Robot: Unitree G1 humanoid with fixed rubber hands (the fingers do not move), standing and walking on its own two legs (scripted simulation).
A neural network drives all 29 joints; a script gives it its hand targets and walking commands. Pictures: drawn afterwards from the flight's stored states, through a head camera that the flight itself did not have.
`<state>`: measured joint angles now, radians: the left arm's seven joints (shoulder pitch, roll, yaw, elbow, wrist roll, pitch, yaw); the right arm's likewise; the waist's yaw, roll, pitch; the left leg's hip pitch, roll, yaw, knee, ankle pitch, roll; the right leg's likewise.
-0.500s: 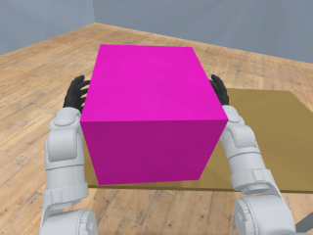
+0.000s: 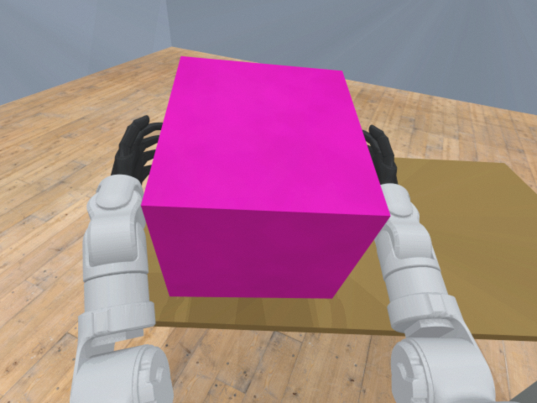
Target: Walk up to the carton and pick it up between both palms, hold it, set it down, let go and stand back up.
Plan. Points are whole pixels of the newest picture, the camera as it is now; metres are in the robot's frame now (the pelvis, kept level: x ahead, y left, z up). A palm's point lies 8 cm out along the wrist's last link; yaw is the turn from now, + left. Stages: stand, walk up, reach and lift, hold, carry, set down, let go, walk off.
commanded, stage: set down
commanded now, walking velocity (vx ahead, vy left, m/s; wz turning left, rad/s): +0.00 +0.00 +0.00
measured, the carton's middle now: (258, 180) +0.40 +0.00 +0.17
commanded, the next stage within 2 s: none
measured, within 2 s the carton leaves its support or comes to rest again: neither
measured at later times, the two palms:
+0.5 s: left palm (160, 193) +0.39 +0.15 +0.16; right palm (381, 203) +0.37 -0.20 +0.15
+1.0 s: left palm (173, 201) +0.40 +0.13 +0.13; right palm (385, 217) +0.37 -0.22 +0.12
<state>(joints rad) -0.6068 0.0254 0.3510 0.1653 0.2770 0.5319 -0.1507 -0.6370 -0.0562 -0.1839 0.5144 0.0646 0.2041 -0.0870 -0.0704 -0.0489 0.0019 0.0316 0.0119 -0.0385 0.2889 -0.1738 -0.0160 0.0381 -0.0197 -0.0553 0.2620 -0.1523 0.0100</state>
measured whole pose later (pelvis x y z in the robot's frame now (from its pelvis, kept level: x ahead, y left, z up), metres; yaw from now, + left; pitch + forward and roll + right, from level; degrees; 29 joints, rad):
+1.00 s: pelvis +0.01 +0.00 +0.00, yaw -1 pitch -4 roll +0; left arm -0.62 0.01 0.27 0.52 0.24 0.24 -0.05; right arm -0.57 -0.07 -0.30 0.75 -0.06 -0.08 -0.04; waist -0.06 -0.05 0.02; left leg -0.05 0.02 -0.03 0.28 -0.18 -0.03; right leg -0.04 -0.01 -0.05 0.25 -0.14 0.01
